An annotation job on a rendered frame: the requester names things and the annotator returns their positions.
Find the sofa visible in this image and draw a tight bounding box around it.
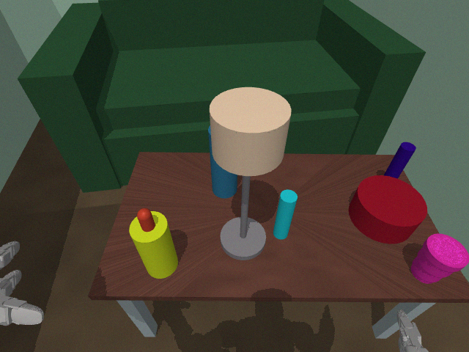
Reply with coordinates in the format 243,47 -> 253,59
18,0 -> 426,193

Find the right robot hand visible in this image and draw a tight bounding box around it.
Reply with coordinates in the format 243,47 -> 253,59
396,309 -> 429,352

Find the desk lamp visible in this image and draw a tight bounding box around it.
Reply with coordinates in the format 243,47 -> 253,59
210,87 -> 292,260

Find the coffee table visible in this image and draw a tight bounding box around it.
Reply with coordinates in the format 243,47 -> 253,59
88,152 -> 469,339

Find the left robot hand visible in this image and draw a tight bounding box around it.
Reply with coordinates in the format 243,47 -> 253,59
0,241 -> 44,326

